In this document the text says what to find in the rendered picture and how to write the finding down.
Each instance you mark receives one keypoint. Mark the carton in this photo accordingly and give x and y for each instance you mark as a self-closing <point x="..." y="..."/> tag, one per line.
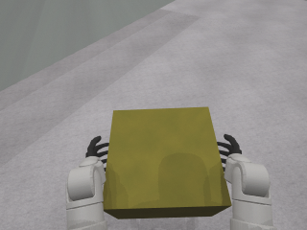
<point x="164" y="163"/>

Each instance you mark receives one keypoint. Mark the left robot hand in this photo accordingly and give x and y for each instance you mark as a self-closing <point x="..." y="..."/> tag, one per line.
<point x="92" y="149"/>

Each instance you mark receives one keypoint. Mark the robot left forearm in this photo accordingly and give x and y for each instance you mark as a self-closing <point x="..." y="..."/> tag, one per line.
<point x="84" y="194"/>

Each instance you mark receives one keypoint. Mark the robot right forearm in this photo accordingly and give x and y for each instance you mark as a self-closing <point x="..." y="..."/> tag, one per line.
<point x="251" y="193"/>

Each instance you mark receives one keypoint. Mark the right robot hand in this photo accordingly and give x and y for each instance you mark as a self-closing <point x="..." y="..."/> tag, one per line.
<point x="233" y="148"/>

